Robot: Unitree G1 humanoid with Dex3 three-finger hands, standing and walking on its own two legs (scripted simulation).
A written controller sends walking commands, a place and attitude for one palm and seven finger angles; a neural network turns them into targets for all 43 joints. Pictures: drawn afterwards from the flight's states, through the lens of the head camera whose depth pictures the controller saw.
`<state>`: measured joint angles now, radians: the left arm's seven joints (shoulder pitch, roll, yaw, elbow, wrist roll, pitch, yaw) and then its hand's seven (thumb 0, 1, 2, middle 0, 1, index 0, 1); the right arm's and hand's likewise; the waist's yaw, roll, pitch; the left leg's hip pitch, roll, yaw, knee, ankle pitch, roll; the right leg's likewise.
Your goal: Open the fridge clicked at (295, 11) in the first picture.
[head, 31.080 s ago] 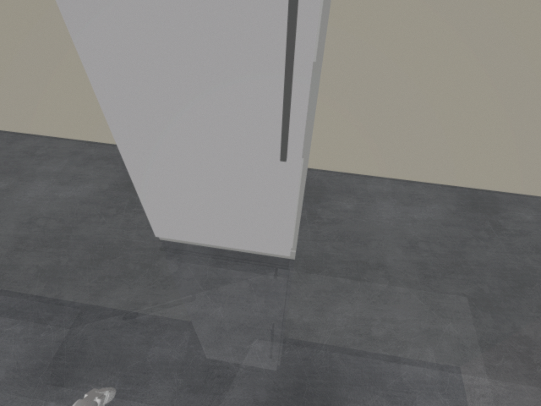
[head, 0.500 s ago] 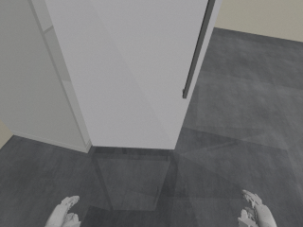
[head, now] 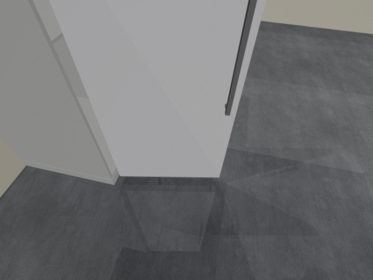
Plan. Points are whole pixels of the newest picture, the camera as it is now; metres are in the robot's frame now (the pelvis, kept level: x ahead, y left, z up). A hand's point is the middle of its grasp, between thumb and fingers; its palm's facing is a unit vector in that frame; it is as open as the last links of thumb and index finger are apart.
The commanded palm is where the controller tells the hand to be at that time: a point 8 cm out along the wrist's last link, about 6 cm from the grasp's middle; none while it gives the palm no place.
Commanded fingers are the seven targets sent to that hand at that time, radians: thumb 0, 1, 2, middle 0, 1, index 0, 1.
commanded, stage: let the arm hang, fingers relaxed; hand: right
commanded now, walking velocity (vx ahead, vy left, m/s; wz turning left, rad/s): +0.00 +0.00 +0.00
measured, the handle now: (239, 51) +0.72 -0.10 +0.12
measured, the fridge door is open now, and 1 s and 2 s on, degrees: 77 77 77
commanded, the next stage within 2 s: look to check the result in 0.42 s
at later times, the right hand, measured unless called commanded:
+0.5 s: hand out of the picture +0.02 -0.17 -0.18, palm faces +0.01 +0.98 -0.18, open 7.3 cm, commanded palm none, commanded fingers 0.00 -0.90 -0.90 0.20 0.30 0.20 0.30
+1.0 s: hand out of the picture +0.04 -0.17 -0.17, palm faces +0.00 +0.98 -0.19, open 7.3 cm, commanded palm none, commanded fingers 0.00 -0.90 -0.90 0.20 0.30 0.20 0.30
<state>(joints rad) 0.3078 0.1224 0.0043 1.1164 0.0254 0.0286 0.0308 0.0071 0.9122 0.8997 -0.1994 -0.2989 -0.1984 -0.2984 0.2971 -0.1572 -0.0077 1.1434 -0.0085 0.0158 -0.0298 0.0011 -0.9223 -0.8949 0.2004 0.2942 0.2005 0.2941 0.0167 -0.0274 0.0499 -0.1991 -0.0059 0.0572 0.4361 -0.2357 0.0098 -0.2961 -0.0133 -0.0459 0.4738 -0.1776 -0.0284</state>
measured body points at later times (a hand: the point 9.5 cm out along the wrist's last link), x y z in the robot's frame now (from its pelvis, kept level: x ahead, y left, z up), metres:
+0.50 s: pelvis +0.01 +0.00 +0.00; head +0.03 -0.01 +0.45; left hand +0.01 +0.22 -0.16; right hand +0.02 -0.22 -0.16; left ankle +0.00 +0.12 -0.74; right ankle +0.05 -0.10 -0.74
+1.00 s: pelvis +0.03 +0.00 +0.00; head +0.05 +0.00 +0.45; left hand +0.03 +0.23 -0.16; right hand +0.04 -0.22 -0.16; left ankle +0.00 +0.12 -0.74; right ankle +0.05 -0.10 -0.74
